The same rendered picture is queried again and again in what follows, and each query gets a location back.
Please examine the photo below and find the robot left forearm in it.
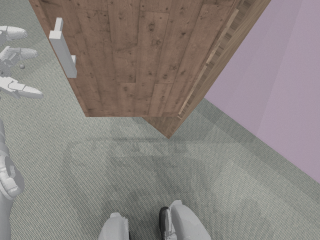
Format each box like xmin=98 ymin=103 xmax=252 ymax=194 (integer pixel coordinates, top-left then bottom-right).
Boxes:
xmin=0 ymin=96 xmax=10 ymax=158

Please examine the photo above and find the cupboard door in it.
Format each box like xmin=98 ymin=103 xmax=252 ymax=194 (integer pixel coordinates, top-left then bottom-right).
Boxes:
xmin=29 ymin=0 xmax=240 ymax=117

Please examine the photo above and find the right robot thigh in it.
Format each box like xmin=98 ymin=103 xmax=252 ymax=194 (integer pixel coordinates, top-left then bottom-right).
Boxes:
xmin=165 ymin=204 xmax=212 ymax=240

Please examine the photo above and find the handle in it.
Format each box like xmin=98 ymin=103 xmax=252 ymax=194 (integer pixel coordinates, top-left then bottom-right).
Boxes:
xmin=49 ymin=17 xmax=77 ymax=78

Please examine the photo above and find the left robot upper arm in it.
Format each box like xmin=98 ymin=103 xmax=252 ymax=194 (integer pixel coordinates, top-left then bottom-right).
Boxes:
xmin=0 ymin=155 xmax=25 ymax=240

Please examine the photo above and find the robot left hand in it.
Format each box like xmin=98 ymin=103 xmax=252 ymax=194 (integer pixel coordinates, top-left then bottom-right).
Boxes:
xmin=0 ymin=26 xmax=44 ymax=99

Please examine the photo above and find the left robot shin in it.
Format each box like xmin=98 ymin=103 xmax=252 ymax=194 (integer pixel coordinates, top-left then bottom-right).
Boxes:
xmin=110 ymin=212 xmax=122 ymax=218

